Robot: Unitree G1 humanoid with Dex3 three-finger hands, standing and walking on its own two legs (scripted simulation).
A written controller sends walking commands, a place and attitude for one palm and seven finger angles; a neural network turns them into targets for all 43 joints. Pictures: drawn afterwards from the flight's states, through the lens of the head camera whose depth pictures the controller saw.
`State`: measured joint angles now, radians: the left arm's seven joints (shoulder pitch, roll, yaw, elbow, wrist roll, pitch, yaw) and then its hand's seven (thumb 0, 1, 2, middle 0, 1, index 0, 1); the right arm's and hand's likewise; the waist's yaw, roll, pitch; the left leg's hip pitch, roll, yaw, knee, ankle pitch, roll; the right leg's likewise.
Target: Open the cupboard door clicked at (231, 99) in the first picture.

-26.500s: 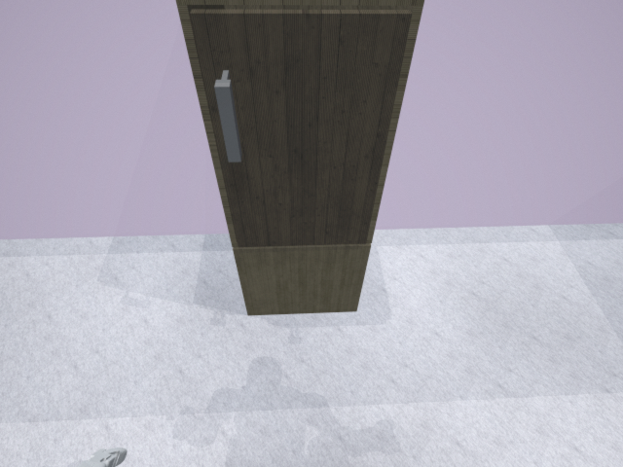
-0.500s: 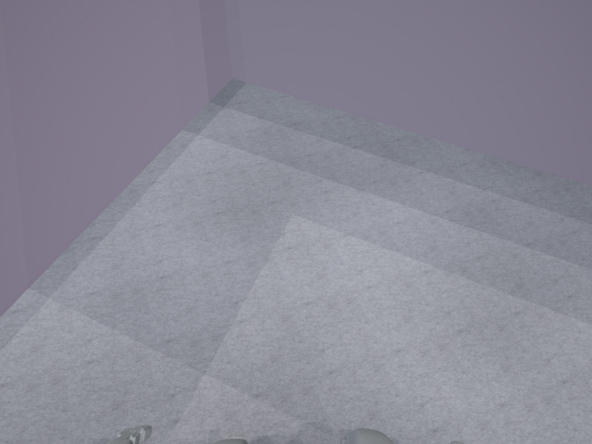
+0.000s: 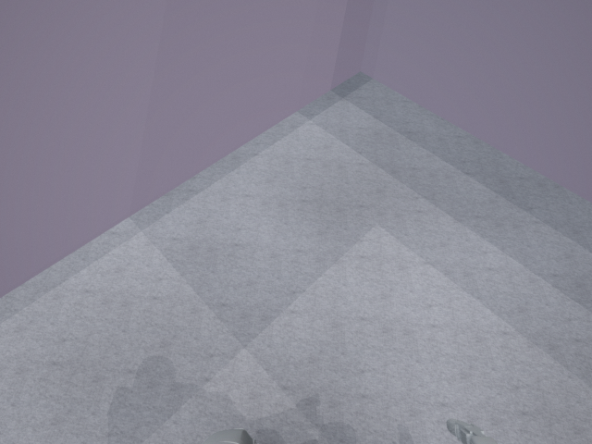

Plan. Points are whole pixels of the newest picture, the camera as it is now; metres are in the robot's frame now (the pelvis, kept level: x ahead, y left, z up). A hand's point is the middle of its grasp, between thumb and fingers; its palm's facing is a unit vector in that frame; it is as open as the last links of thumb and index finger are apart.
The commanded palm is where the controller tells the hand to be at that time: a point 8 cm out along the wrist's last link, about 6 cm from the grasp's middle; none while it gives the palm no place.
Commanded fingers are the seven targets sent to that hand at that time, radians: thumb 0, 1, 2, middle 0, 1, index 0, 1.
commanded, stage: turn to face it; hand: left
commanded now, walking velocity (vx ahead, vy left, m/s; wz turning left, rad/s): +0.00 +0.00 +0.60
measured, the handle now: out of the picture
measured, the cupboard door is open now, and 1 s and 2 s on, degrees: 47 47 47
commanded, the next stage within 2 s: none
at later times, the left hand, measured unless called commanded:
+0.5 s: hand out of the picture +0.08 +0.18 -0.14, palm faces +0.26 -0.92 -0.28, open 7.4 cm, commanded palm none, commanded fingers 0.00 0.90 0.90 -0.20 -0.30 -0.20 -0.30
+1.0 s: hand out of the picture +0.00 +0.22 -0.15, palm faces +0.57 -0.78 -0.26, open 7.4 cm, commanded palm none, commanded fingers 0.00 0.90 0.90 -0.20 -0.30 -0.20 -0.30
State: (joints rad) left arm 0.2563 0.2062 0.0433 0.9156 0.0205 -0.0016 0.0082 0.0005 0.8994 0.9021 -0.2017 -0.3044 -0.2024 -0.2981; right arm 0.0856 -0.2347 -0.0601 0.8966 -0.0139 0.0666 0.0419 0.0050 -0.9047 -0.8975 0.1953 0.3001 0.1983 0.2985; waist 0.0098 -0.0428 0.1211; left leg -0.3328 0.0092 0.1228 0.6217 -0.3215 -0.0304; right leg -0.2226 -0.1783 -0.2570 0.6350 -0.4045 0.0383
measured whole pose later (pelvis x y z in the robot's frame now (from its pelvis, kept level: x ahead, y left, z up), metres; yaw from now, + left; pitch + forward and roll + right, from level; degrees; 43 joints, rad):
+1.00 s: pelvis +0.04 -0.02 +0.01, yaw +34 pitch +2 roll -1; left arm 0.15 0.26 0.08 0.90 0.01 0.05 0.01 0.00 0.91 0.90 -0.20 -0.30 -0.20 -0.30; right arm 0.16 -0.21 -0.05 0.91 -0.03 0.03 0.01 0.00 -0.90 -0.90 0.20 0.30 0.20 0.30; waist 0.00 -0.01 0.09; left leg -0.29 -0.02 -0.02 0.50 -0.25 0.03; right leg -0.47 -0.08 -0.01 0.98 -0.42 0.09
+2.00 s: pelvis +0.11 -0.03 +0.01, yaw +72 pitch +1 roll +1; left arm 0.15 0.18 0.03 0.86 0.02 0.00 0.02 0.00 0.90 0.90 -0.20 -0.30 -0.20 -0.30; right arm 0.18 -0.25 -0.09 0.95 -0.02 0.08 0.02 0.01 -0.90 -0.90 0.20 0.30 0.20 0.30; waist -0.03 0.05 0.10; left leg -0.50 -0.05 -0.05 1.04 -0.46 -0.04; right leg -0.26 -0.07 -0.08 0.57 -0.32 0.01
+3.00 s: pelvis +0.10 +0.00 +0.02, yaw +97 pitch +0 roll +1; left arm 0.29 0.17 0.05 1.01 0.03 -0.04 0.01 0.00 0.92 0.90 -0.20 -0.30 -0.20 -0.30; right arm 0.21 -0.21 -0.07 1.04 -0.02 0.07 0.03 0.01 -0.91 -0.90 0.20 0.30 0.20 0.30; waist 0.02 -0.02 0.06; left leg -0.41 0.03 0.04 0.88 -0.40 -0.04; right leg -0.14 -0.12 -0.17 0.43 -0.28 0.03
